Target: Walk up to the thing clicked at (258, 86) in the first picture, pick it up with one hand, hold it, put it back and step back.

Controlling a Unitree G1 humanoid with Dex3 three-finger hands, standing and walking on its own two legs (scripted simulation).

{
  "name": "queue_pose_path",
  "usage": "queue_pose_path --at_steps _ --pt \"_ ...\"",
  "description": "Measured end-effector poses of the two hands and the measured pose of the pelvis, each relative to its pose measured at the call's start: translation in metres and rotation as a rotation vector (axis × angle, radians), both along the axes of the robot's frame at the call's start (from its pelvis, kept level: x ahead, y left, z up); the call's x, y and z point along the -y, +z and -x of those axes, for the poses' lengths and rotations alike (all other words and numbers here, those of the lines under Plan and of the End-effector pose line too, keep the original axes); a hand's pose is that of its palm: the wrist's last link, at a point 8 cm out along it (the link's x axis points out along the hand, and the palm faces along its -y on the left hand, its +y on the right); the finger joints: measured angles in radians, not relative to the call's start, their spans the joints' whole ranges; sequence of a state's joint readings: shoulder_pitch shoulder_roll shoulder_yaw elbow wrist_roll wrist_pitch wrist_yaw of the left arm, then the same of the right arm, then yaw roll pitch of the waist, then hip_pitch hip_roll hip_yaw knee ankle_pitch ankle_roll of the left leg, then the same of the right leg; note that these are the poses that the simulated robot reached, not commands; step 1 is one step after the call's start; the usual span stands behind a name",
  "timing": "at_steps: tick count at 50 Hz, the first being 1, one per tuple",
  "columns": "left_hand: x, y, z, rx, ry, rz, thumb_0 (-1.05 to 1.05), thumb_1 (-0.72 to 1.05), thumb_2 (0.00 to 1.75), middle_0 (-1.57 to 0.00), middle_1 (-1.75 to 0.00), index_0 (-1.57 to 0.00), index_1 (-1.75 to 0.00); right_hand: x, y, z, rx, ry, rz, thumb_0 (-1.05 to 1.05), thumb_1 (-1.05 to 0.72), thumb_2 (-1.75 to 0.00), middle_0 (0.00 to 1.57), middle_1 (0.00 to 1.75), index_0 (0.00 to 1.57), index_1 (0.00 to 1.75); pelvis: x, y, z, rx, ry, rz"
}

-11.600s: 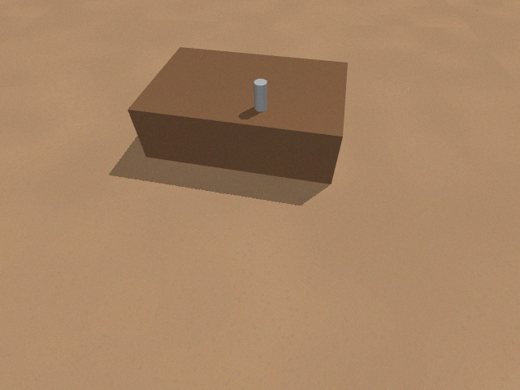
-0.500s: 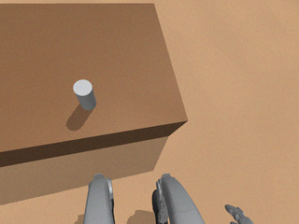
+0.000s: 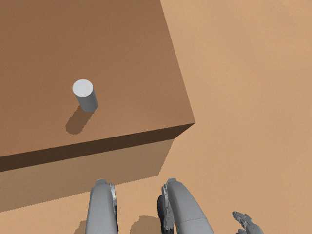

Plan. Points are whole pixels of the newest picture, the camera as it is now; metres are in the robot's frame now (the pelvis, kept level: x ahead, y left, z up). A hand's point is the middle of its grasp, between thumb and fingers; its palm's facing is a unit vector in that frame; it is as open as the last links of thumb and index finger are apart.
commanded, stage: go down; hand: left
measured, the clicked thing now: (86, 97) +0.54 +0.17 -0.24
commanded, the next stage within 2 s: none
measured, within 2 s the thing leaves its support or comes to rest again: neither
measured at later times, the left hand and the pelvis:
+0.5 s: hand out of the picture +0.49 +0.37 +0.07, palm faces +0.15 -0.99 -0.02, open 17.0 cm; pelvis +0.00 +0.00 +0.00, yaw +0 degrees
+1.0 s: hand out of the picture +0.49 +0.37 +0.07, palm faces +0.17 -0.99 -0.01, open 17.0 cm; pelvis +0.00 +0.00 +0.00, yaw +0 degrees
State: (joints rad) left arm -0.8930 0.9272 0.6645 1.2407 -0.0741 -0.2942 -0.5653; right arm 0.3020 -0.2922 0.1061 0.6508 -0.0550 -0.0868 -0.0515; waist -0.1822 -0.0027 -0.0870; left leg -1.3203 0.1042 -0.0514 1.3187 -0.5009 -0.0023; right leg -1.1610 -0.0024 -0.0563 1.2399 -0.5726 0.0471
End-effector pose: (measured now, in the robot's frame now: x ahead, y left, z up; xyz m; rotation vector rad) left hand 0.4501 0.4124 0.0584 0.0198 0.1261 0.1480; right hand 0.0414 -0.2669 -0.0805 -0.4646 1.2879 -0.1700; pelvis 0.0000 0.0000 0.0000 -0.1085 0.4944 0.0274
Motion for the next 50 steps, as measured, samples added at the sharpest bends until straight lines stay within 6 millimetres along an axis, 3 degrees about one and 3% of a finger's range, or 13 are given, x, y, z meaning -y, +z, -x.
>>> queue_pose_path --at_steps 30,50 --pt "-0.006 0.017 -0.01 0.061 0.001 0.006 -0.01 -0.44 0.09 -0.05 -0.06 -0.03 -0.07 0.0 0.001 0.004 -0.01 -0.007 0.004 0.0 -0.9 -0.9 0.2 0.3 0.2 0.3 0.002 -0.001 0.0 -0.006 0.002 0.006" --pt "-0.007 0.015 -0.006 0.092 0.022 0.009 -0.01 -0.43 0.09 -0.04 -0.05 -0.03 -0.06 -0.003 -0.003 0.006 -0.018 -0.007 -0.003 0.0 -0.9 -0.9 0.2 0.3 0.2 0.3 0.001 -0.003 0.003 -0.006 0.001 0.007"
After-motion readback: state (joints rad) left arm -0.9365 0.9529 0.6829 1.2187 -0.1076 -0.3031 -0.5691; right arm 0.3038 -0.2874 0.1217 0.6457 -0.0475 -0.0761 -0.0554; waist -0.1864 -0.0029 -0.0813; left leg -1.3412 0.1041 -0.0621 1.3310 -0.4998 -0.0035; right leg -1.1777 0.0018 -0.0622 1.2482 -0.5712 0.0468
